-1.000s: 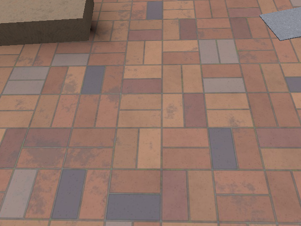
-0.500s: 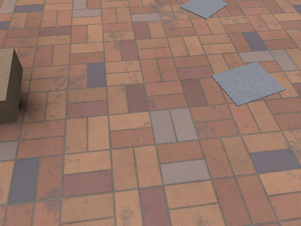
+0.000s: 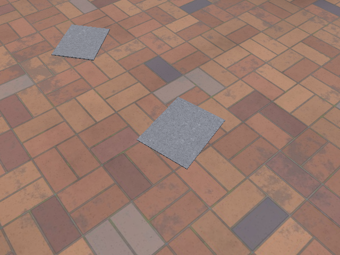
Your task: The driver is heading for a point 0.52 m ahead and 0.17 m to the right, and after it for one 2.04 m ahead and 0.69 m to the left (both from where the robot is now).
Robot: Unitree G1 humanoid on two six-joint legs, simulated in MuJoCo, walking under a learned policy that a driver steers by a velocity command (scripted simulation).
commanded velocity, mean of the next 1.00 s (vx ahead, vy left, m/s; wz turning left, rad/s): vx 0.56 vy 0.00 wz -0.12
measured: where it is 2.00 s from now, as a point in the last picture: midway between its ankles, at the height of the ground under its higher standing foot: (182, 178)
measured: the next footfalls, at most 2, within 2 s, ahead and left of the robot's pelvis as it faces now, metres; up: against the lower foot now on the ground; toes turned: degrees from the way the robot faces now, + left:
right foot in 0.22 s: +0.39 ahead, -0.06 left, +0.00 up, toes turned -17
left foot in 0.62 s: +0.80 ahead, -0.09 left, +0.00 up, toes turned -21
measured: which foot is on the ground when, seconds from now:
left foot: down 0.00-0.22, up 0.24-0.60, down 0.62-1.00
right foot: up 0.00-0.20, down 0.22-0.62, up 0.64-1.00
